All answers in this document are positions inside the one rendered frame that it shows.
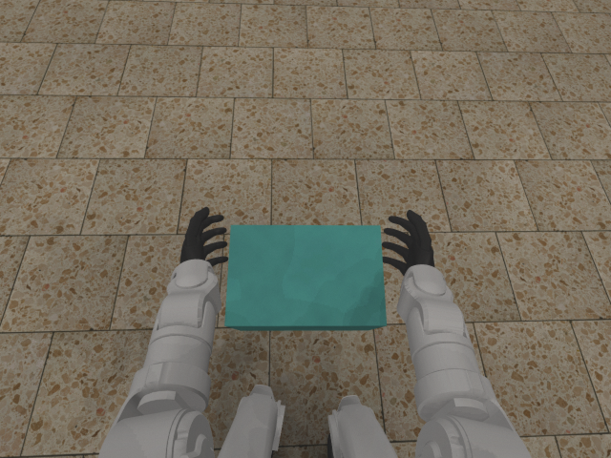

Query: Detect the left robot thigh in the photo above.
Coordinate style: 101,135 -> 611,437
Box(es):
218,393 -> 285,458

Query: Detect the right robot forearm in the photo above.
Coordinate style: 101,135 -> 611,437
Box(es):
396,264 -> 532,458

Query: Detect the left robot forearm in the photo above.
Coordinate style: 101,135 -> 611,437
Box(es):
98,260 -> 221,458

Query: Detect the right robot upper arm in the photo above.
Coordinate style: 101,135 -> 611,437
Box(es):
415,414 -> 531,458

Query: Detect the right robot thigh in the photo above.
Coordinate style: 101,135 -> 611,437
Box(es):
328,404 -> 398,458

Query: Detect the robot thigh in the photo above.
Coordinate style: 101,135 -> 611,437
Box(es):
328,404 -> 398,458
218,393 -> 285,458

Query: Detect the left robot upper arm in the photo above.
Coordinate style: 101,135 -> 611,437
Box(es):
99,407 -> 215,458

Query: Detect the robot left hand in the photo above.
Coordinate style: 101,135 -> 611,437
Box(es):
180,207 -> 228,267

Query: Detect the robot right hand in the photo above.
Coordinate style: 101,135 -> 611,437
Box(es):
382,210 -> 434,276

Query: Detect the carton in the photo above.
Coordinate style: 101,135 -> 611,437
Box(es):
224,225 -> 387,331

